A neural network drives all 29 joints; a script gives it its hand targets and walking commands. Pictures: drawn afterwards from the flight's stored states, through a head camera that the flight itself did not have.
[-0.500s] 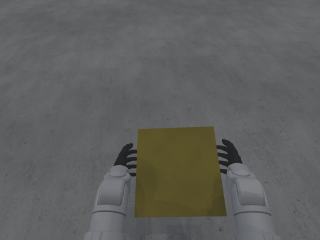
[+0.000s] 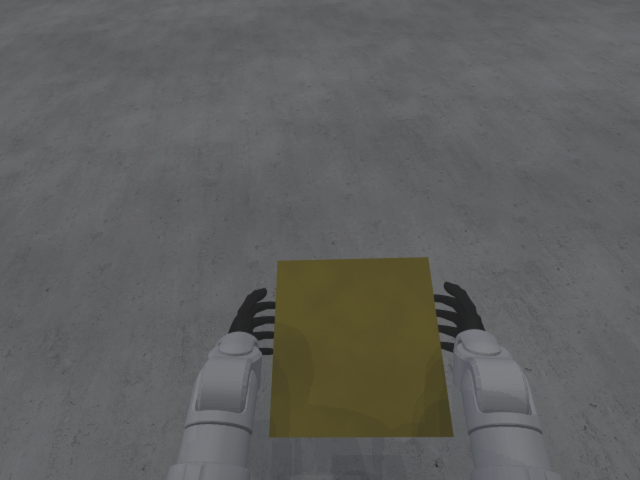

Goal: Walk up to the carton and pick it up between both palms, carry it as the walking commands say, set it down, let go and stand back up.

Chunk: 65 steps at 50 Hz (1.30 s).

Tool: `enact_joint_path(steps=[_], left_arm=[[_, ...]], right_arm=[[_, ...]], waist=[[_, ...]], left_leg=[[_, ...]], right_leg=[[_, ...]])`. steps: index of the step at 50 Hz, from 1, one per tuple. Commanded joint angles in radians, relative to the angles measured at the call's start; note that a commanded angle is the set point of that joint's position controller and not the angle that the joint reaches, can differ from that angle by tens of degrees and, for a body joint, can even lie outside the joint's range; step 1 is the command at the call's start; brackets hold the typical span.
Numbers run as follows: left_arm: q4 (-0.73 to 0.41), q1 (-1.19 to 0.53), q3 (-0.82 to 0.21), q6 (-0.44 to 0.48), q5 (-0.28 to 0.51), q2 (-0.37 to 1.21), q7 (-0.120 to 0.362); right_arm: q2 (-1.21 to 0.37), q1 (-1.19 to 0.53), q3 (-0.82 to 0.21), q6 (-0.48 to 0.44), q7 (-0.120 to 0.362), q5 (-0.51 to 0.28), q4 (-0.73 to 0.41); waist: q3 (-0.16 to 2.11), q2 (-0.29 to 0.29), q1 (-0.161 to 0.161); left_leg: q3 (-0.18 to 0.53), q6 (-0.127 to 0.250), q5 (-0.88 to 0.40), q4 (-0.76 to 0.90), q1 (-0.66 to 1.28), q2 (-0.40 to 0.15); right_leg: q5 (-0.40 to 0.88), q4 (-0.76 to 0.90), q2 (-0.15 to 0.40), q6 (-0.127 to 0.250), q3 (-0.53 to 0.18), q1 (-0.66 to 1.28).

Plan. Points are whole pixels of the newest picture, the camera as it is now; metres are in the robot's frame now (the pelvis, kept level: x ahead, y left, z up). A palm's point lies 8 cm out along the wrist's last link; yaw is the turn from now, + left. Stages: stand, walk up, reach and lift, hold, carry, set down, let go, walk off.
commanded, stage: carry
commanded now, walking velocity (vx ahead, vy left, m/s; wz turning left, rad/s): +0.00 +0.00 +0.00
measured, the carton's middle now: (353, 356) +0.30 +0.00 -0.07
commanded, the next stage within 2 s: hold in 1.66 s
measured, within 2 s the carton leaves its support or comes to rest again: neither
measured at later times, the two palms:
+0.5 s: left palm (249, 349) +0.26 +0.13 +0.03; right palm (478, 344) +0.27 -0.16 +0.03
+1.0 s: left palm (248, 356) +0.25 +0.13 +0.03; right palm (480, 352) +0.26 -0.16 +0.03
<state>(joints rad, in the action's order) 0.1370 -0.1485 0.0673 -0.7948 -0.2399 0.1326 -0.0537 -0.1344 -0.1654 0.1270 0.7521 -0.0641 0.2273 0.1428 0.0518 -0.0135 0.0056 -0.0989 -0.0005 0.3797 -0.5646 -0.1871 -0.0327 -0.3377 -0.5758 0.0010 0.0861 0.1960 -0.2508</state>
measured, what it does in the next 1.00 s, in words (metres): stands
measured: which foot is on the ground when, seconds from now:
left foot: down 0.00-1.00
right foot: down 0.00-1.00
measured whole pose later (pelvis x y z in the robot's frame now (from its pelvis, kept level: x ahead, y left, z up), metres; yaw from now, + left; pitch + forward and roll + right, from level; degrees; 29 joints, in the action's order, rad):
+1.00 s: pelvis -0.02 -0.01 +0.00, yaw +0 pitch +0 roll +1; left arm 0.10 -0.14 0.06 -0.80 -0.23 0.13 -0.06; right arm -0.13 -0.16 0.12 0.76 -0.07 0.22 0.11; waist 0.03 -0.02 0.01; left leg -0.10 -0.01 0.35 -0.56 -0.21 -0.05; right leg -0.30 -0.55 -0.02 0.10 0.20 -0.27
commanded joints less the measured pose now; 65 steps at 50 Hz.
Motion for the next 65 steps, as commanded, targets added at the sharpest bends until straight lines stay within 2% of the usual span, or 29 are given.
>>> enact_joint_path(steps=[1,3,5,6,9,10,13,14,16,18,19,23,27,29,33,39,40,41,42,43,47,48,49,54,57,60,61,62,65], left_arm=[[-0.208,-0.536,-0.535,0.100,0.283,0.919,0.223],[-0.219,-0.556,-0.533,0.099,0.287,0.917,0.226],[-0.216,-0.535,-0.544,0.101,0.289,0.933,0.224],[-0.234,-0.537,-0.538,0.103,0.289,0.918,0.224],[-0.192,-0.486,-0.521,0.095,0.277,0.908,0.229],[-0.228,-0.520,-0.527,0.106,0.283,0.904,0.230],[-0.267,-0.550,-0.558,0.105,0.303,0.913,0.228],[-0.242,-0.528,-0.551,0.098,0.299,0.916,0.228],[-0.238,-0.542,-0.548,0.100,0.294,0.915,0.228],[-0.237,-0.495,-0.550,0.096,0.291,0.912,0.227],[-0.234,-0.514,-0.544,0.093,0.285,0.897,0.225],[-0.250,-0.522,-0.546,0.094,0.289,0.896,0.224],[-0.239,-0.520,-0.542,0.093,0.282,0.890,0.222],[-0.228,-0.518,-0.534,0.099,0.281,0.902,0.223],[-0.209,-0.492,-0.527,0.097,0.274,0.906,0.225],[-0.230,-0.527,-0.531,0.093,0.288,0.897,0.223],[-0.214,-0.464,-0.534,0.091,0.275,0.905,0.222],[-0.232,-0.515,-0.541,0.094,0.290,0.903,0.225],[-0.248,-0.503,-0.546,0.092,0.296,0.915,0.224],[-0.242,-0.544,-0.540,0.092,0.291,0.901,0.223],[-0.270,-0.537,-0.552,0.095,0.302,0.901,0.225],[-0.229,-0.538,-0.539,0.093,0.292,0.897,0.227],[-0.245,-0.513,-0.545,0.093,0.295,0.894,0.224],[-0.229,-0.519,-0.541,0.091,0.294,0.902,0.226],[-0.254,-0.543,-0.541,0.093,0.300,0.904,0.225],[-0.240,-0.500,-0.541,0.086,0.291,0.888,0.224],[-0.220,-0.536,-0.525,0.087,0.282,0.881,0.223],[-0.245,-0.549,-0.535,0.092,0.289,0.885,0.221],[-0.245,-0.528,-0.536,0.096,0.286,0.896,0.221]], right_arm=[[-0.899,-0.487,-0.591,-0.050,0.260,-0.280,-0.150],[-0.908,-0.490,-0.593,-0.047,0.260,-0.275,-0.143],[-0.916,-0.496,-0.605,-0.047,0.258,-0.284,-0.158],[-0.914,-0.483,-0.608,-0.045,0.258,-0.284,-0.159],[-0.898,-0.450,-0.599,-0.041,0.256,-0.270,-0.139],[-0.915,-0.446,-0.606,-0.045,0.257,-0.273,-0.129],[-0.906,-0.436,-0.603,-0.046,0.258,-0.273,-0.154],[-0.909,-0.456,-0.606,-0.043,0.254,-0.281,-0.158],[-0.913,-0.437,-0.591,-0.042,0.256,-0.267,-0.117],[-0.903,-0.443,-0.606,-0.044,0.258,-0.282,-0.157],[-0.885,-0.451,-0.597,-0.041,0.256,-0.272,-0.152],[-0.893,-0.434,-0.594,-0.039,0.254,-0.268,-0.147],[-0.888,-0.435,-0.589,-0.040,0.257,-0.270,-0.132],[-0.898,-0.464,-0.603,-0.045,0.258,-0.280,-0.146],[-0.897,-0.465,-0.604,-0.044,0.256,-0.276,-0.152],[-0.894,-0.452,-0.600,-0.037,0.254,-0.283,-0.138],[-0.889,-0.457,-0.612,-0.040,0.256,-0.284,-0.184],[-0.890,-0.446,-0.602,-0.039,0.253,-0.277,-0.151],[-0.896,-0.472,-0.613,-0.042,0.250,-0.289,-0.200],[-0.890,-0.460,-0.594,-0.036,0.253,-0.274,-0.149],[-0.898,-0.440,-0.607,-0.037,0.254,-0.283,-0.155],[-0.889,-0.432,-0.581,-0.036,0.252,-0.260,-0.120],[-0.886,-0.447,-0.602,-0.038,0.253,-0.282,-0.166],[-0.881,-0.457,-0.601,-0.039,0.252,-0.277,-0.164],[-0.891,-0.470,-0.599,-0.037,0.251,-0.279,-0.167],[-0.874,-0.431,-0.594,-0.032,0.252,-0.278,-0.157],[-0.873,-0.452,-0.578,-0.033,0.251,-0.265,-0.125],[-0.879,-0.461,-0.587,-0.038,0.252,-0.277,-0.146],[-0.883,-0.472,-0.607,-0.041,0.253,-0.286,-0.172]], waist=[[0.316,-0.018,0.001],[0.302,0.033,0.001],[0.328,0.027,-0.001],[0.316,0.053,0.000],[0.332,0.057,0.002],[0.339,0.066,0.003],[0.344,0.022,0.002],[0.347,0.036,0.001],[0.329,0.037,0.001],[0.334,0.016,0.003],[0.324,0.001,0.002],[0.313,0.028,0.002],[0.303,0.001,0.000],[0.312,0.033,0.003],[0.326,0.045,0.003],[0.318,0.014,0.004],[0.309,0.020,0.006],[0.350,0.025,0.004],[0.344,0.016,0.005],[0.322,0.024,0.004],[0.325,0.027,0.002],[0.296,0.038,0.004],[0.325,0.023,0.005],[0.327,0.024,0.003],[0.304,0.057,0.003],[0.309,0.008,0.003],[0.291,0.019,0.003],[0.309,-0.009,0.004],[0.320,0.005,0.007]], left_leg=[[0.120,0.045,-0.359,0.057,0.075,-0.110],[0.124,0.045,-0.360,0.039,0.055,-0.111],[0.116,0.043,-0.310,0.047,0.063,-0.106],[0.115,0.045,-0.326,0.036,0.056,-0.108],[0.107,0.037,-0.306,0.029,0.047,-0.104],[0.110,0.036,-0.280,0.029,0.033,-0.103],[0.099,0.030,-0.272,0.035,0.055,-0.098],[0.103,0.032,-0.286,0.028,0.049,-0.097],[0.094,0.031,-0.308,0.034,0.059,-0.101],[0.093,0.030,-0.305,0.037,0.061,-0.102],[0.100,0.033,-0.297,0.047,0.067,-0.104],[0.106,0.034,-0.309,0.040,0.037,-0.111],[0.115,0.039,-0.263,0.065,0.051,-0.112],[0.109,0.034,-0.266,0.044,0.051,-0.109],[0.111,0.035,-0.257,0.038,0.052,-0.112],[0.115,0.036,-0.277,0.046,0.048,-0.111],[0.109,0.033,-0.267,0.056,0.037,-0.108],[0.104,0.031,-0.268,0.037,0.050,-0.107],[0.106,0.031,-0.250,0.045,0.037,-0.107],[0.105,0.026,-0.253,0.039,0.024,-0.102],[0.113,0.033,-0.270,0.053,0.042,-0.114],[0.108,0.031,-0.239,0.049,0.015,-0.106],[0.108,0.032,-0.237,0.046,0.027,-0.106],[0.110,0.033,-0.261,0.051,0.042,-0.111],[0.111,0.030,-0.250,0.051,0.017,-0.107],[0.108,0.028,-0.232,0.061,0.026,-0.107],[0.116,0.034,-0.195,0.062,0.016,-0.106],[0.111,0.027,-0.214,0.065,0.010,-0.107],[0.115,0.032,-0.214,0.067,0.018,-0.108]], right_leg=[[0.432,0.087,0.186,0.023,-0.192,0.111],[0.470,0.099,0.187,0.017,-0.196,0.129],[0.489,0.095,0.194,0.020,-0.201,0.137],[0.515,0.101,0.189,0.019,-0.195,0.141],[0.562,0.097,0.199,0.014,-0.204,0.164],[0.569,0.097,0.202,0.011,-0.201,0.187],[0.602,0.100,0.209,0.015,-0.214,0.162],[0.607,0.102,0.204,0.010,-0.203,0.173],[0.585,0.102,0.195,0.010,-0.205,0.149],[0.572,0.096,0.197,0.014,-0.203,0.155],[0.508,0.102,0.193,0.014,-0.201,0.130],[0.491,0.102,0.189,0.012,-0.197,0.145],[0.408,0.112,0.188,0.024,-0.210,0.113],[0.497,0.123,0.199,0.016,-0.216,0.131],[0.481,0.122,0.200,0.012,-0.214,0.140],[0.457,0.119,0.193,0.020,-0.209,0.127],[0.466,0.121,0.200,0.015,-0.220,0.138],[0.504,0.115,0.203,0.015,-0.213,0.152],[0.482,0.117,0.204,0.014,-0.218,0.154],[0.520,0.120,0.203,0.012,-0.222,0.146],[0.448,0.121,0.194,0.012,-0.212,0.135],[0.462,0.133,0.196,0.005,-0.226,0.131],[0.481,0.127,0.204,0.007,-0.226,0.136],[0.452,0.120,0.193,0.018,-0.215,0.136],[0.450,0.133,0.195,0.005,-0.217,0.122],[0.418,0.135,0.194,0.014,-0.220,0.119],[0.382,0.151,0.195,0.012,-0.225,0.116],[0.415,0.141,0.206,0.013,-0.223,0.133],[0.393,0.138,0.207,0.016,-0.230,0.132]])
